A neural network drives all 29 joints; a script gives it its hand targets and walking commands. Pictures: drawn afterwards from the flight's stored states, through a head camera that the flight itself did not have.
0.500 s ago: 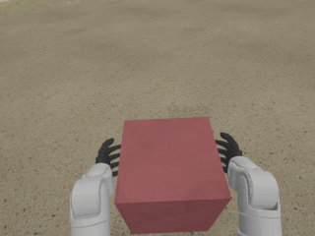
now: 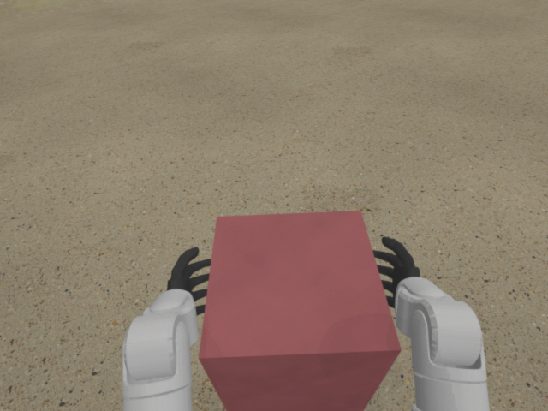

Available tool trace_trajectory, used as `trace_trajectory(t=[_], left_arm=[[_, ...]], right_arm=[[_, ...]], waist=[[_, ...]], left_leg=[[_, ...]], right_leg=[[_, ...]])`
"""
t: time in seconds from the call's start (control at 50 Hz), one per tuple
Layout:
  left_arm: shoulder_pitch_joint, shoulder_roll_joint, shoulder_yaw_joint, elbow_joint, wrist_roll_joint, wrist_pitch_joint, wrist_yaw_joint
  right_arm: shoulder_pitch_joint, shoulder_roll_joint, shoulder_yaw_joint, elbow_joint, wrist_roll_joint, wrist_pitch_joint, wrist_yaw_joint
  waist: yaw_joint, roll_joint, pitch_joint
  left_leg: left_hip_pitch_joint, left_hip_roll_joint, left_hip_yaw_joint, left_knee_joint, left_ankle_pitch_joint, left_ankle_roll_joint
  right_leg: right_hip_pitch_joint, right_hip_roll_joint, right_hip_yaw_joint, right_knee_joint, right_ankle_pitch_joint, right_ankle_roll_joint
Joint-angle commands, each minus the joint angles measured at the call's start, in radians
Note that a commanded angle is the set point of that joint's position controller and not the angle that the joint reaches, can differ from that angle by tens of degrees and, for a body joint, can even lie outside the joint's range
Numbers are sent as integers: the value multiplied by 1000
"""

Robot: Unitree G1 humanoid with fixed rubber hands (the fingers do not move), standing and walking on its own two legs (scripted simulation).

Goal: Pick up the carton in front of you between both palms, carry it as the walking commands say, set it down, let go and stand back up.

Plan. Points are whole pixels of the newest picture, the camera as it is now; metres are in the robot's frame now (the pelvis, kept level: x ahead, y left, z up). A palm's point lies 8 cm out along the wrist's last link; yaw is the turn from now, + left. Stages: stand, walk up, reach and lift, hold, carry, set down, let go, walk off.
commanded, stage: carry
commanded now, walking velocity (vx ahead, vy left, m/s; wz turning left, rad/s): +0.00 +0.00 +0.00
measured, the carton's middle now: (292, 317) +0.27 +0.00 +0.01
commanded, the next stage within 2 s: none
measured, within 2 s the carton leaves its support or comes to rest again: neither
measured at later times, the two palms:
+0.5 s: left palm (172, 339) +0.21 +0.16 +0.07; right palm (406, 330) +0.22 -0.14 +0.07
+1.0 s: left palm (179, 335) +0.23 +0.16 +0.04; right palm (394, 326) +0.24 -0.13 +0.04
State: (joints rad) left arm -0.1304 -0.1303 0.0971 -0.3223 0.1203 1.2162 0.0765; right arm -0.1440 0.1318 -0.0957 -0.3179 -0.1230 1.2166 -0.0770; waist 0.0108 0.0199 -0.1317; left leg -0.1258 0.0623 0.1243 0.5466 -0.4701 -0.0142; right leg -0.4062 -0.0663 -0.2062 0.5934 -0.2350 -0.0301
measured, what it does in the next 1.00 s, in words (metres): shifts its weight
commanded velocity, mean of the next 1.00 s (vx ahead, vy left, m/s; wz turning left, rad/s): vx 0.00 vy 0.00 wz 0.00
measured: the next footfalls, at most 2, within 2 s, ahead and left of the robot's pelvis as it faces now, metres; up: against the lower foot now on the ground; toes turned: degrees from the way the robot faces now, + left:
left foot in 2.00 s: +0.30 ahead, +0.14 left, +0.00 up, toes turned +8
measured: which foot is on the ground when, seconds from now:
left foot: down 0.00-1.00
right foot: down 0.00-1.00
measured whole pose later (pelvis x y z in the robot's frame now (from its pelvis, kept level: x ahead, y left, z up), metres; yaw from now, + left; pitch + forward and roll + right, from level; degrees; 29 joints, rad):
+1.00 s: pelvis -0.06 +0.01 +0.00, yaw +0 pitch +1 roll +0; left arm -0.22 -0.14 0.19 0.20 0.24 0.69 0.01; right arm -0.23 0.14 -0.18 0.20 -0.25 0.69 -0.02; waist 0.00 0.01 -0.07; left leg -0.19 0.03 0.14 0.57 -0.40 0.02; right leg -0.42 -0.10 -0.19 0.51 -0.10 -0.02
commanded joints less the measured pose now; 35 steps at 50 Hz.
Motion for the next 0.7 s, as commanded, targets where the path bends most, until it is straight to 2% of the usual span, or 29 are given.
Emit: trace_trajectory(t=[0.0,0.14,0.26,0.36,0.46,0.68], left_arm=[[-475,-890,-711,-75,-415,-2,-252],[-455,-895,-702,-29,-393,-1,-255],[-454,-908,-708,23,-365,-45,-261],[-466,-887,-690,60,-333,-116,-261],[-445,-855,-657,106,-294,-186,-260],[-463,-801,-506,297,-165,-399,-259]], right_arm=[[-435,892,691,-56,399,0,247],[-428,898,694,-18,393,1,254],[-432,913,706,32,373,-44,264],[-441,896,690,73,336,-115,260],[-416,866,658,120,291,-185,257],[-428,816,513,302,159,-395,252]], waist=[[-9,7,-211],[-9,-2,-165],[-10,-2,-128],[-10,-6,-116],[-9,-11,-127],[-9,-21,-133]], left_leg=[[-45,101,-47,-47,589,11],[-92,96,-62,-91,427,22],[-130,95,-73,-126,323,31],[-150,92,-81,-145,252,39],[-153,86,-82,-142,233,42],[-164,78,-86,-136,210,52]], right_leg=[[229,-98,99,-10,466,-14],[224,-103,109,-54,357,-6],[213,-104,114,-87,266,2],[213,-105,119,-109,211,6],[218,-107,123,-117,211,6],[210,-109,126,-125,205,8]])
